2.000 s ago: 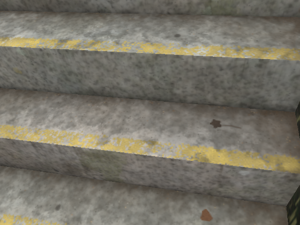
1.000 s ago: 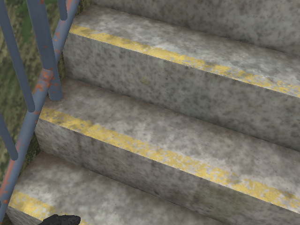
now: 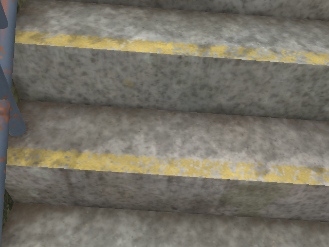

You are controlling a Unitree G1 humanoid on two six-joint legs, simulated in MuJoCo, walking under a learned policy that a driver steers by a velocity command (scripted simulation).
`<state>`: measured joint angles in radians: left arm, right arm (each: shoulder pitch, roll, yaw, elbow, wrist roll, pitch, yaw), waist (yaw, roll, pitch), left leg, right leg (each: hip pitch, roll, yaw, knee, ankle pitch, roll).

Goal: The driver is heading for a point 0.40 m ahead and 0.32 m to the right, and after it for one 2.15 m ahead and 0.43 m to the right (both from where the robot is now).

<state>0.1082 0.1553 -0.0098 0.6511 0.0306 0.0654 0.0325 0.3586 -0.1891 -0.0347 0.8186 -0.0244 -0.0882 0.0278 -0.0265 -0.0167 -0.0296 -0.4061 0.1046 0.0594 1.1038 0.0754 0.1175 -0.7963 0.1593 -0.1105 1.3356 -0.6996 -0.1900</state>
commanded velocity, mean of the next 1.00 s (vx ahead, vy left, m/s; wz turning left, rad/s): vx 0.50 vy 0.00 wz -0.60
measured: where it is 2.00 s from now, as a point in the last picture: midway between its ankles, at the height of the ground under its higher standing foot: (324, 57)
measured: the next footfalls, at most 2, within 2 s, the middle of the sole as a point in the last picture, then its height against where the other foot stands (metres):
left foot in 0.48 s outside the picture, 0.21 m higher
right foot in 1.10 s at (283, 153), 0.21 m higher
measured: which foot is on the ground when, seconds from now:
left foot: up 0.00-0.46, down 0.48-1.00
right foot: down 0.00-0.50, up 0.52-1.00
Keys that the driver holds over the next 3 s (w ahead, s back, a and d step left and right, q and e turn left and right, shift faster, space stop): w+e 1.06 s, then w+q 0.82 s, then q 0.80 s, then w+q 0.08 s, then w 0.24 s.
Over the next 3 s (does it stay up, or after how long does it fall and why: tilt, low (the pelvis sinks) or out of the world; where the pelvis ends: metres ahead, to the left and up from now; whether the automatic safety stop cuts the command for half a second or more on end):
stays up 1.00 -0.50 0.94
